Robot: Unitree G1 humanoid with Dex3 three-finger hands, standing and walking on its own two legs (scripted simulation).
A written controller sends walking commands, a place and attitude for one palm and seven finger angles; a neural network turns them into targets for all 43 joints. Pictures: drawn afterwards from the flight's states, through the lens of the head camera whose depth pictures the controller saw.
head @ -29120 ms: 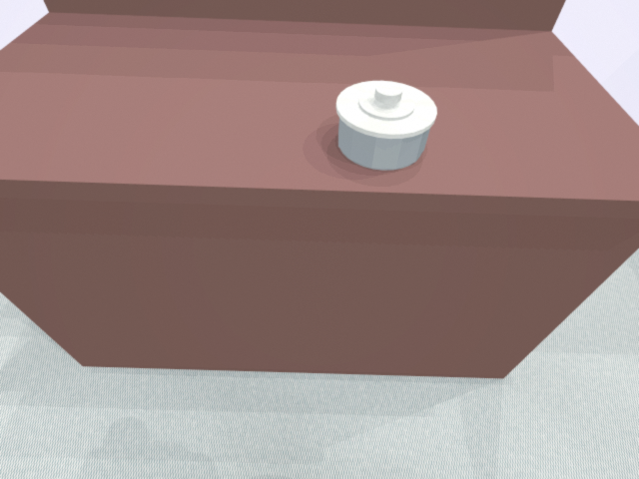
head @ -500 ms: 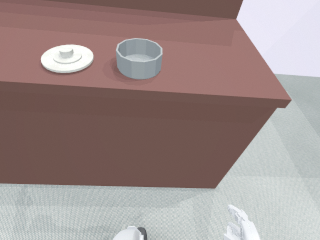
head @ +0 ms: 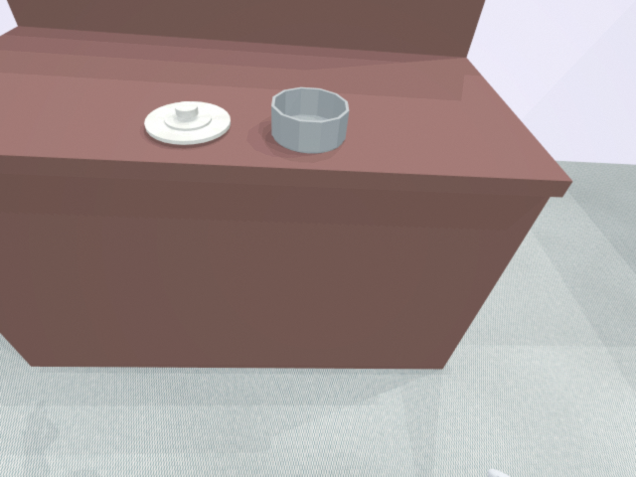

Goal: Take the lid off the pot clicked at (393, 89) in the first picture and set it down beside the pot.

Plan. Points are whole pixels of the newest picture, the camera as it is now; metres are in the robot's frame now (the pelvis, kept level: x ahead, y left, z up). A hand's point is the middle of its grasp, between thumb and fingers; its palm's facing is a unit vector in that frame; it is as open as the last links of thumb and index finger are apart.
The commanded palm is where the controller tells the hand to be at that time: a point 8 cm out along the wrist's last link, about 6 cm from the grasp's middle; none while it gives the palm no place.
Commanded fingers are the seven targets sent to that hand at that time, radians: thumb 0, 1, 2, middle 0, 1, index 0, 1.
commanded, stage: stop stepping back and stand still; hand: left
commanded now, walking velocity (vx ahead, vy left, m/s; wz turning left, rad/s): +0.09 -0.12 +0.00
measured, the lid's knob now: (186, 109) +0.73 +0.32 +0.11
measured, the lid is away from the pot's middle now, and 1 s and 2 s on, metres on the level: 0.25 0.25 0.25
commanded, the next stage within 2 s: let the arm hang, fingers relaxed in 1.36 s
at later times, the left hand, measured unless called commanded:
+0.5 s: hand (62, 302) +0.25 +0.30 +0.12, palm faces +0.41 -0.81 -0.42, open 7.4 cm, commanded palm none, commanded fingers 0.00 0.90 0.90 -0.20 -0.30 -0.20 -0.30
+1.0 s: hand out of the picture +0.03 +0.22 -0.16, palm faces +0.02 -0.96 -0.28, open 7.2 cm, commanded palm none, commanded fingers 0.00 0.90 0.90 -0.20 -0.30 -0.20 -0.30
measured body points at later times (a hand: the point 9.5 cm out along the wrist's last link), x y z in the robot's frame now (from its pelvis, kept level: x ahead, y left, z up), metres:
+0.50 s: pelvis +0.00 +0.02 +0.00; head -0.02 +0.00 +0.45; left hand +0.23 +0.34 +0.15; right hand +0.16 -0.21 -0.12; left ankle +0.04 +0.13 -0.73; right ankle -0.01 -0.11 -0.71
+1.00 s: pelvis +0.03 +0.01 +0.01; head +0.09 +0.01 +0.46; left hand +0.03 +0.27 -0.14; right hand +0.01 -0.22 -0.14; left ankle +0.04 +0.13 -0.73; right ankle +0.00 -0.12 -0.73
